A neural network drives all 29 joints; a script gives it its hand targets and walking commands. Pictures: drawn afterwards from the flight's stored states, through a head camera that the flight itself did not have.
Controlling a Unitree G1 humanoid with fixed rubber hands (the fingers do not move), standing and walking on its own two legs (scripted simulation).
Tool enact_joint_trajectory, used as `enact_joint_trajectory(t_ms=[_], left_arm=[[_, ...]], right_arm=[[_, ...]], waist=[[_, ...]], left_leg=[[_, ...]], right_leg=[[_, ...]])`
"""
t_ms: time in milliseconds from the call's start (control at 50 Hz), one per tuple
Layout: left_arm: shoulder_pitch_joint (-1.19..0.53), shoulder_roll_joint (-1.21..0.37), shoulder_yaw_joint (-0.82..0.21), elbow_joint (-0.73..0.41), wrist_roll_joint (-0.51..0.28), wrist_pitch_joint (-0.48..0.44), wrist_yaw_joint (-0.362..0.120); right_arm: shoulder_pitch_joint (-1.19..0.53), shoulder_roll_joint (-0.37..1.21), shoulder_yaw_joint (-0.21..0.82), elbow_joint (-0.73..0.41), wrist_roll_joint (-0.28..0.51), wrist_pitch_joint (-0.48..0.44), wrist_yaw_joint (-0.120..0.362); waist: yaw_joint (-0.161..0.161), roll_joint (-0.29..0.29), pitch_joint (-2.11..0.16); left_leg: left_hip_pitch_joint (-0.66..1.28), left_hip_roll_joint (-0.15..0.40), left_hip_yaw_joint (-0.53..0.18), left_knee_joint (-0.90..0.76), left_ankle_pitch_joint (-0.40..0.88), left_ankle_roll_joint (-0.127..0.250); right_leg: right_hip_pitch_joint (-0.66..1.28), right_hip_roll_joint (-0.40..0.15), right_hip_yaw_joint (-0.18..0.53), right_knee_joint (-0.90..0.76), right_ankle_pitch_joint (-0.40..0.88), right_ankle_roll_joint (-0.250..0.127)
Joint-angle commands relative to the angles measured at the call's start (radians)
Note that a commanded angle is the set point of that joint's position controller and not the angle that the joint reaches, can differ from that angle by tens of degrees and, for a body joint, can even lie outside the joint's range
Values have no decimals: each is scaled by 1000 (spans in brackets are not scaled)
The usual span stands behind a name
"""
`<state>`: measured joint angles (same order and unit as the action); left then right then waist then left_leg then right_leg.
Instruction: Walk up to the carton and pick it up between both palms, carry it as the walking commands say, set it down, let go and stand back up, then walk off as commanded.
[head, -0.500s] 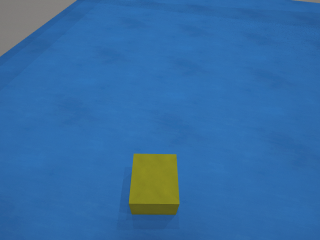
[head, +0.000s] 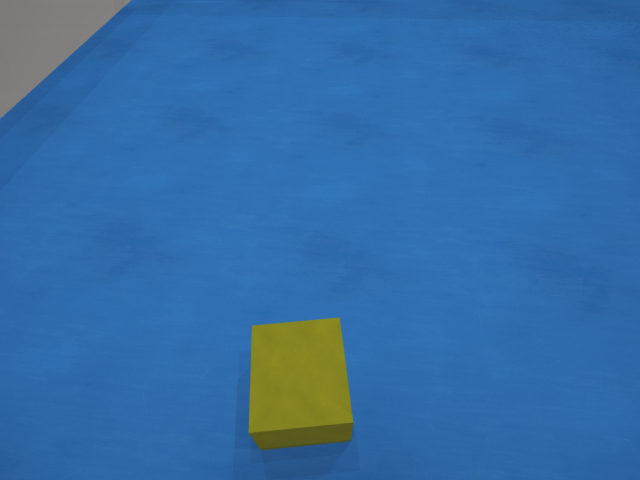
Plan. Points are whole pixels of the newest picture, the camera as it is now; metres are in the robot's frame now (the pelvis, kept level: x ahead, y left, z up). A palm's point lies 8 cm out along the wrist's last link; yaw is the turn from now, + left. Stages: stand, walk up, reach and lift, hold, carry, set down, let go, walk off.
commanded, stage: walk up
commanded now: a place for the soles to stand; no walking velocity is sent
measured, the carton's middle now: (300, 382) +0.46 +0.09 -0.67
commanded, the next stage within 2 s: none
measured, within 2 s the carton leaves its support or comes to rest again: neither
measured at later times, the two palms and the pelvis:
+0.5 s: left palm out of the picture +0.04 +0.26 -0.14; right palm out of the picture +0.00 -0.25 -0.16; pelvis +0.00 +0.00 -0.02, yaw -4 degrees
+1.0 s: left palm out of the picture +0.06 +0.26 -0.13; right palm out of the picture -0.06 -0.19 -0.13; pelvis -0.01 +0.04 +0.01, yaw -6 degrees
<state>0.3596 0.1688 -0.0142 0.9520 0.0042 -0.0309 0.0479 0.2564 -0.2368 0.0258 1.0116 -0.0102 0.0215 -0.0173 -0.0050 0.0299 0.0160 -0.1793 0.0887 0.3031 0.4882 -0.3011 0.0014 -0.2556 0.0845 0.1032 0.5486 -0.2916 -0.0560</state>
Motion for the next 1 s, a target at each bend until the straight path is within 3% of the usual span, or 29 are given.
enact_joint_trajectory(t_ms=[0, 60, 120, 160, 240, 260, 280, 320, 360, 380, 440, 460, 500, 520, 560, 600, 620, 640, 660, 680, 700, 720, 760, 820, 840, 880, 920, 940, 980], left_arm=[[83, 153, 35, -37, -1, -5, 13], [69, 152, 39, -49, 2, 2, 15], [57, 157, 40, -51, 3, 5, 16], [48, 157, 33, -53, -1, 0, 12], [50, 177, 48, -66, 3, 8, 14], [39, 169, 46, -72, 5, 9, 13], [29, 169, 52, -78, 12, 11, 12], [32, 154, 51, -84, 13, 14, 15], [28, 157, 56, -108, 17, 12, 15], [31, 160, 59, -106, 22, 10, 15], [54, 178, 63, -106, 18, 6, 8], [60, 196, 68, -109, 17, 6, 6], [74, 250, 79, -95, 6, 10, 8], [87, 257, 82, -76, 4, 14, 11], [66, 238, 75, -63, 2, 17, 26], [-58, 230, 72, -71, 1, 15, 30], [-111, 204, 63, -83, 5, 19, 25], [-131, 170, 52, -86, 1, 22, 12], [-98, 124, 42, -73, 1, 21, -1], [-69, 122, 38, -62, 7, 22, -13], [-51, 131, 44, -34, 11, 25, -17], [-27, 139, 32, -25, 13, 28, -23], [-71, 139, 40, -1, 9, 31, -21], [-92, 123, 36, 24, 13, 23, -20], [-87, 116, 35, 39, 15, 19, -21], [-94, 115, 36, 47, 14, 16, -21], [-94, 112, 32, 63, 14, 13, -17], [-103, 117, 34, 69, 15, 12, -16], [-94, 106, 32, 80, 14, 4, -12]], right_arm=[[64, -122, -24, -25, 3, 0, -7], [51, -115, -23, -30, -3, 6, -9], [38, -112, -20, -38, -4, 8, -12], [49, -123, -29, -40, -3, 8, -6], [35, -131, -33, -43, -8, 13, -9], [36, -144, -37, -44, -6, 15, -11], [46, -150, -38, -48, -6, 17, -15], [33, -173, -48, -62, -13, 19, -17], [24, -174, -49, -68, -18, 23, -15], [37, -172, -57, -63, -12, 26, -13], [-7, -150, -48, -85, -15, 33, -2], [-5, -126, -42, -86, -9, 36, 2], [1, -99, -29, -96, -9, 41, 7], [9, -112, -31, -92, -5, 40, 5], [48, -117, -33, -73, -2, 30, 8], [128, -104, -39, -44, 17, 18, 8], [163, -107, -39, -38, 23, 6, 2], [171, -106, -36, -29, 26, -5, -4], [151, -104, -38, -22, 18, -19, -7], [101, -137, -50, -25, 20, -22, -6], [69, -137, -52, -24, 12, -22, -8], [58, -135, -46, -26, 17, -19, -9], [93, -103, -31, -19, 11, -14, 0], [120, -112, -25, -1, 5, -26, -11], [127, -105, -23, 14, 2, -33, -11], [126, -93, -21, 20, 7, -38, -10], [132, -86, -23, 18, 7, -42, -11], [151, -84, -19, 32, 9, -44, -10], [155, -79, -27, 41, 14, -45, -8]], waist=[[4, -80, -30], [2, -71, 2], [3, -44, 14], [-2, -62, 8], [8, -18, -10], [-3, -3, -6], [-11, -17, -11], [-15, 33, 15], [-16, 60, 29], [-21, 38, 15], [5, -25, 17], [14, -85, 21], [25, -203, 79], [30, -198, 91], [31, -198, 77], [-30, -175, 15], [-64, -147, -44], [-70, -102, -61], [-44, -68, -86], [-7, -52, -99], [20, -37, -74], [21, -53, -54], [-1, -82, 70], [-2, -11, 119], [9, -17, 111], [19, 3, 131], [6, 6, 96], [7, -14, 83], [9, 27, 40]], left_leg=[[171, 81, -163, 2, 179, 51], [157, 86, -156, 6, 115, 51], [147, 103, -160, -1, 164, 61], [169, 102, -167, 12, 177, 64], [140, 130, -161, -4, 144, 89], [154, 156, -171, -21, 140, 111], [131, 216, -173, -49, 172, 137], [102, 271, -181, -63, 209, 177], [104, 281, -176, -75, 186, 176], [116, 280, -167, -49, 167, 169], [45, 158, -101, 61, 64, 99], [9, 88, -100, 128, -8, 62], [-80, -28, -214, 192, -285, 18], [-125, -35, -247, 216, -341, 14], [-208, -32, -314, 215, -320, 10], [-137, -18, -323, 129, -142, 18], [-29, -20, -292, 22, -6, 19], [55, -9, -266, -100, 164, 24], [109, 37, -312, -122, 244, 35], [95, 63, -359, -131, 194, 67], [40, 65, -388, -129, 109, 80], [41, 52, -381, -129, -28, 79], [14, 51, -371, -174, -113, 53], [-3, 83, -430, -248, -83, 68], [-42, 89, -429, -251, -68, 70], [-77, 66, -421, -252, -71, 69], [-31, 68, -421, -244, -45, 73], [-30, 67, -423, -245, -17, 70], [14, 64, -417, -231, 15, 66]], right_leg=[[-118, -156, 234, -72, 489, -5], [-151, -150, 238, -78, 420, -13], [-152, -133, 221, -36, 424, -7], [-194, -134, 249, -39, 405, -8], [-176, -96, 195, 29, 344, 1], [-197, -84, 175, 76, 306, 7], [-177, -53, 105, 136, 286, 5], [-198, -58, 84, 182, 173, 17], [-216, -57, 78, 163, 92, 22], [-210, -67, 75, 156, 126, 23], [-131, -101, 176, 44, 325, 3], [-121, -132, 302, -32, 324, -20], [-131, -210, 600, -205, 211, -79], [-95, -229, 640, -233, 184, -91], [11, -241, 619, -244, 234, -77], [50, -234, 458, -188, 314, -59], [28, -192, 337, -149, 323, -22], [17, -157, 282, -106, 240, 16], [-16, -119, 230, -86, 213, 43], [5, -70, 184, -57, 143, 70], [27, -67, 166, -83, 107, 73], [-8, -85, 189, -154, 2, 60], [-101, -111, 185, -217, -110, 47], [-83, -71, 140, -147, 61, 43], [-32, -80, 128, -151, 92, 47], [-2, -93, 135, -161, 88, 38], [-6, -91, 131, -151, 100, 37], [8, -99, 123, -153, 112, 35], [12, -99, 125, -152, 124, 37]])
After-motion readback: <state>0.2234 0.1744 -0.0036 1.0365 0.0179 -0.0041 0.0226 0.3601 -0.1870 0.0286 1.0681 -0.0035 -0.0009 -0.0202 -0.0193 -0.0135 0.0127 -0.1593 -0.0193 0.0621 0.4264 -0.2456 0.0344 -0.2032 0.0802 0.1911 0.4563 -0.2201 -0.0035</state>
